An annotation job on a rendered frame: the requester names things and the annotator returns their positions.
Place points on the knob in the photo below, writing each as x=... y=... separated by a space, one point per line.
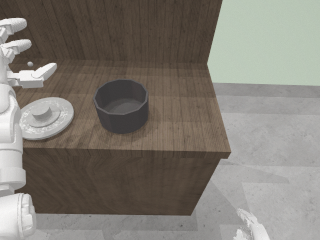
x=40 y=111

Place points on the robot left hand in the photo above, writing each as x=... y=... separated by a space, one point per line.
x=25 y=78

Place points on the table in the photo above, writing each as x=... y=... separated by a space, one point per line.
x=160 y=169

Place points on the pot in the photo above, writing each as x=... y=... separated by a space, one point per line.
x=122 y=105

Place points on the robot right hand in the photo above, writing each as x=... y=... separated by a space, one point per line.
x=256 y=231

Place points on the left robot forearm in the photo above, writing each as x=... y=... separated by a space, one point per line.
x=12 y=174

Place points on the robot left upper arm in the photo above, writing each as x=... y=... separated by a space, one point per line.
x=17 y=217

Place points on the lid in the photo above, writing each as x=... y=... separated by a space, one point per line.
x=62 y=113

